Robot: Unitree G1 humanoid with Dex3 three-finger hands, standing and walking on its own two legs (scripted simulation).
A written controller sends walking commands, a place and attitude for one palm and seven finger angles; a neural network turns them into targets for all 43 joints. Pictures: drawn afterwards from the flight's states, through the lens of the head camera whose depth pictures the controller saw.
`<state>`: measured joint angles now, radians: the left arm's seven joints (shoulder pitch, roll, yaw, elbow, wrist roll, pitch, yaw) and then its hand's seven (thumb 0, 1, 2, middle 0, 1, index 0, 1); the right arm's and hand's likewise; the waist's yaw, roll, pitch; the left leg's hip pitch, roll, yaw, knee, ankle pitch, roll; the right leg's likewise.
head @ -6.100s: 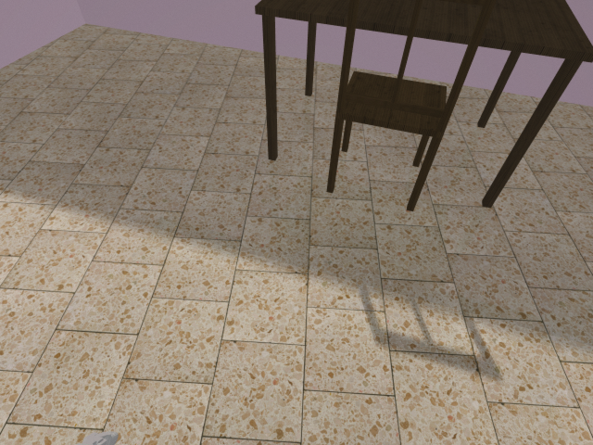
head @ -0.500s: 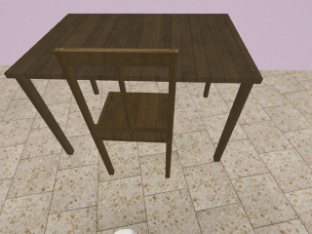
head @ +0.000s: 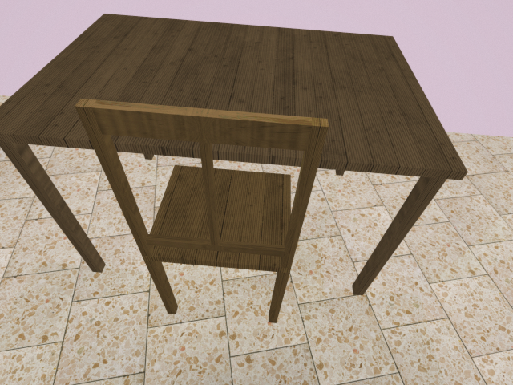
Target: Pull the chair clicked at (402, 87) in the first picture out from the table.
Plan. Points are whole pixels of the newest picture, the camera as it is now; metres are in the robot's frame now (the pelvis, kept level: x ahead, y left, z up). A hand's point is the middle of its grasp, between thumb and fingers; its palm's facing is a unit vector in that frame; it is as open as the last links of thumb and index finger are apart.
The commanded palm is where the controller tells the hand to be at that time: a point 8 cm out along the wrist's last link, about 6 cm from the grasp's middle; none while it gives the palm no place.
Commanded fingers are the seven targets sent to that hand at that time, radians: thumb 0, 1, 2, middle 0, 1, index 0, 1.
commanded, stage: come to a stop and stand still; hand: left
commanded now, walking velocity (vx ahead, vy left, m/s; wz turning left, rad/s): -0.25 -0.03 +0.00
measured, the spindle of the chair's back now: (211, 200) +0.50 +0.14 -0.07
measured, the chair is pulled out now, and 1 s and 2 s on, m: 0.00 0.00 0.00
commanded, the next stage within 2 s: look again from close up in 1.54 s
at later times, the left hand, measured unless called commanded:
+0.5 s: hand out of the picture +0.09 +0.17 -0.19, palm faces +0.04 -0.97 -0.23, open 7.3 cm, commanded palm none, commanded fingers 0.00 0.90 0.90 -0.20 -0.30 -0.20 -0.30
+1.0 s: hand out of the picture +0.04 +0.16 -0.17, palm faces +0.00 -0.97 -0.25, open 7.3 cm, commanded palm none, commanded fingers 0.00 0.90 0.90 -0.20 -0.30 -0.20 -0.30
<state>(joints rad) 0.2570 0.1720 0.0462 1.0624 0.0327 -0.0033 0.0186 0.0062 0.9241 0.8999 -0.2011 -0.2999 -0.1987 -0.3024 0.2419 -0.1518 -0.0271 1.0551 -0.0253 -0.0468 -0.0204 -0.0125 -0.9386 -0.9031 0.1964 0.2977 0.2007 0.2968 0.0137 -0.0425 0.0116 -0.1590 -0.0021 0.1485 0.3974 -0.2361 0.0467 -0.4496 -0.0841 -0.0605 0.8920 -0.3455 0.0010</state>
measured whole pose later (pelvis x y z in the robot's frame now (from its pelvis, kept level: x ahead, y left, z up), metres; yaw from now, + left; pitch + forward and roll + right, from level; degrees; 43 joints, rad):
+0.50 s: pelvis +0.02 -0.01 -0.01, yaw +1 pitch -1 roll +1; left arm 0.17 0.18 0.03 1.03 0.02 0.03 0.05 0.00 0.92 0.90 -0.21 -0.30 -0.20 -0.30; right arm 0.26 -0.16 -0.04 1.02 -0.02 0.03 -0.02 0.00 -0.91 -0.90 0.19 0.30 0.20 0.30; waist 0.00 -0.03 0.06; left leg -0.20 0.01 0.11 0.56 -0.35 0.02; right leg -0.34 -0.06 -0.04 0.60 -0.22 -0.02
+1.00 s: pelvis +0.03 -0.02 +0.00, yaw +0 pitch +0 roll +2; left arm 0.27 0.14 -0.01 1.09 0.01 0.00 0.02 0.00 0.91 0.90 -0.20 -0.30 -0.20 -0.30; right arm 0.31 -0.19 0.01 1.04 -0.02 -0.01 -0.01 0.00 -0.91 -0.90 0.19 0.30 0.20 0.30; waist 0.00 0.06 0.04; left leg -0.12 0.01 0.12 0.42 -0.29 0.00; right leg -0.29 -0.05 -0.03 0.51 -0.22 0.00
